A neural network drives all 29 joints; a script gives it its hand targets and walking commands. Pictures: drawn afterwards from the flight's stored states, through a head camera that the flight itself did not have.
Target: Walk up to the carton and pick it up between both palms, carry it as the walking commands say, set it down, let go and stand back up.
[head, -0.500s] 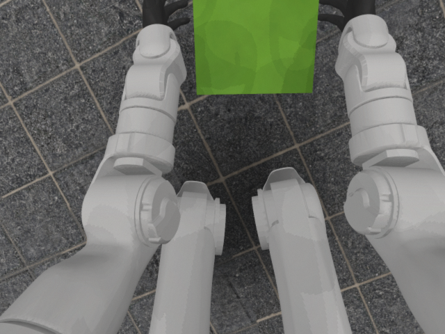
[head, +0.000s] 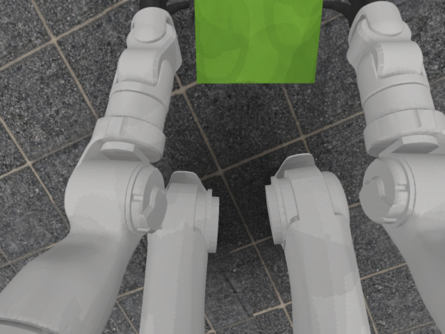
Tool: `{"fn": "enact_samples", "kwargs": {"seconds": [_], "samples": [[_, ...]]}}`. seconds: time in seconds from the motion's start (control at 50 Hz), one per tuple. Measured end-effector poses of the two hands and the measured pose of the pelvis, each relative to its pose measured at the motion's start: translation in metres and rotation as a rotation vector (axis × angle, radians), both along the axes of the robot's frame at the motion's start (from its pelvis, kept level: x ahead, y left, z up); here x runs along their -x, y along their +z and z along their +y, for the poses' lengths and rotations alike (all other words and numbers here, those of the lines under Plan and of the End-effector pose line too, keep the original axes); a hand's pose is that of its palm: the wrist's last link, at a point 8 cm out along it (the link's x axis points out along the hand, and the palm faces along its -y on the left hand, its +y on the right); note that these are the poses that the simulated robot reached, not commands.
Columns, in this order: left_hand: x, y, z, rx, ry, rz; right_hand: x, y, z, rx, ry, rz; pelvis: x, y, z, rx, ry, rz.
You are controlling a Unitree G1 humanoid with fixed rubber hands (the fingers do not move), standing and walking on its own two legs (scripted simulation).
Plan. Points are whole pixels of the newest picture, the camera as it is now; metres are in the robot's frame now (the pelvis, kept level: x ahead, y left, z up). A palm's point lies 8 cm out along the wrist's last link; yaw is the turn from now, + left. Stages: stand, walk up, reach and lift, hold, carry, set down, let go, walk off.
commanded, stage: set down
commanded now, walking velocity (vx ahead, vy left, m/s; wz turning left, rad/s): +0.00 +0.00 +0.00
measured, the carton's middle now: (252, 14) +0.54 -0.08 -0.28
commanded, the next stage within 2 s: none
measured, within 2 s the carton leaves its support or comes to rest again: rests again in 0.58 s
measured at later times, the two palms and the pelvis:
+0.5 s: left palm (158, 20) +0.53 +0.06 -0.19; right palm (360, 16) +0.50 -0.22 -0.20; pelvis -0.01 -0.01 -0.01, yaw +1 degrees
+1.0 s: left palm (156, 22) +0.53 +0.07 -0.21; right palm (354, 17) +0.50 -0.22 -0.21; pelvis -0.01 +0.00 -0.02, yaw +1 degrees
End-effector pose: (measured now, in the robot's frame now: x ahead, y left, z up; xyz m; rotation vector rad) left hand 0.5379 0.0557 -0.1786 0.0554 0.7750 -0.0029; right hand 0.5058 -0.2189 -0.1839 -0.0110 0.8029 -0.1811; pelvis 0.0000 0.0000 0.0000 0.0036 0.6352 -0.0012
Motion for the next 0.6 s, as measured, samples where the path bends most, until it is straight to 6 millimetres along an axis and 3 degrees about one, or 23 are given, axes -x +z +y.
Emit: {"fn": "enact_samples", "kwargs": {"seconds": [0.36, 0.6], "samples": [[0.005, -0.005, 0.003, -0.005, -0.026, 0.008, 0.005, -0.009, -0.001, -0.023, 0.022, 0.007, 0.013, -0.012, -0.006, -0.009, 0.008, -0.081], [0.009, -0.020, 0.004, -0.004, -0.046, 0.030, 0.009, -0.023, -0.001, -0.029, 0.035, 0.030, 0.014, -0.015, -0.007, -0.006, 0.010, -0.101]]}}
